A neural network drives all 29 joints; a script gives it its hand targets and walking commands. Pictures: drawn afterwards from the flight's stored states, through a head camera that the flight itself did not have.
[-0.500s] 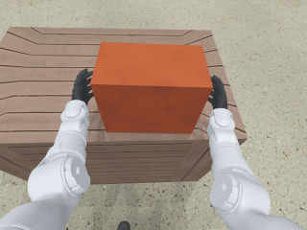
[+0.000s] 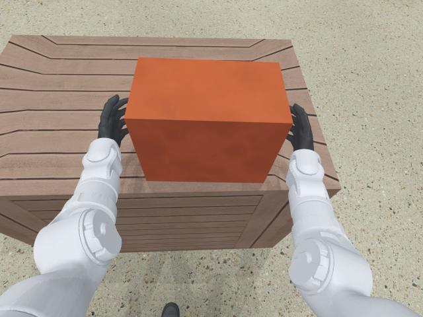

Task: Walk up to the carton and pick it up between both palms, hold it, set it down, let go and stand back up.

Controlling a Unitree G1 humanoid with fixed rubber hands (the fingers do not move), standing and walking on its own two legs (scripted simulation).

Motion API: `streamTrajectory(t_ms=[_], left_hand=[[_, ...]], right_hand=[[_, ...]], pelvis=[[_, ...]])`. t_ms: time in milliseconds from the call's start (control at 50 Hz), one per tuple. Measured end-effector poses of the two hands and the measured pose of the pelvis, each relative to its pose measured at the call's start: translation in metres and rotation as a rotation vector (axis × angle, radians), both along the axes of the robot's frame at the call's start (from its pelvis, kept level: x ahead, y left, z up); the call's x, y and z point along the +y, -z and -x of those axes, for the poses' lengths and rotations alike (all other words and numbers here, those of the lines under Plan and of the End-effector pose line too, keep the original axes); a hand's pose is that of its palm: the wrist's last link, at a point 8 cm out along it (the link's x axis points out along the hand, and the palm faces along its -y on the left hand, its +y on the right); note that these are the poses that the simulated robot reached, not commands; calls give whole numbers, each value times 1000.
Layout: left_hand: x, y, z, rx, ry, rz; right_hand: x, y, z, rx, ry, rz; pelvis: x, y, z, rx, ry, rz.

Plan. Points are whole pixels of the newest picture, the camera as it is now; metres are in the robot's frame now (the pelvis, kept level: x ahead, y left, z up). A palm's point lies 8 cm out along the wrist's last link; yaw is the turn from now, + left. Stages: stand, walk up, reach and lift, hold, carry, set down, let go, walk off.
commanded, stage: set down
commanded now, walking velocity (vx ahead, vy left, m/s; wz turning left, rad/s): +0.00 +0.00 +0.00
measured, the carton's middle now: (207, 126) +0.49 +0.04 +0.01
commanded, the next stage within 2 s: none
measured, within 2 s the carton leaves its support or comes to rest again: neither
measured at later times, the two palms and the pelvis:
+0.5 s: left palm (99, 134) +0.42 +0.25 +0.05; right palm (300, 144) +0.43 -0.15 +0.05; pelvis -0.02 +0.01 -0.01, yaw -1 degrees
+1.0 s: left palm (95, 151) +0.40 +0.26 +0.03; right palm (305, 148) +0.42 -0.15 +0.05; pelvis -0.03 +0.01 -0.01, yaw -2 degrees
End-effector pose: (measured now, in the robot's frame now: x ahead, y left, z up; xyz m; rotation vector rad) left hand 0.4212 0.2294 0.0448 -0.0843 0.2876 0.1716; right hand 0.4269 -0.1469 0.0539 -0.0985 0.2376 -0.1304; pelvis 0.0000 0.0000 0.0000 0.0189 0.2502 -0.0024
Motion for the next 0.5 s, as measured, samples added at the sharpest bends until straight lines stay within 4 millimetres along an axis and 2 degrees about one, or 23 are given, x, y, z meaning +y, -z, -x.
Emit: streamTrajectory(t_ms=[220,500], left_hand=[[2,11,1,64,-12,-9],[24,-1,-3,43,-7,-42]], right_hand=[[-1,7,-4,26,-33,-21],[-1,3,-5,78,-36,-7]], pelvis=[[3,5,4,92,4,9],[11,12,19,147,12,25]])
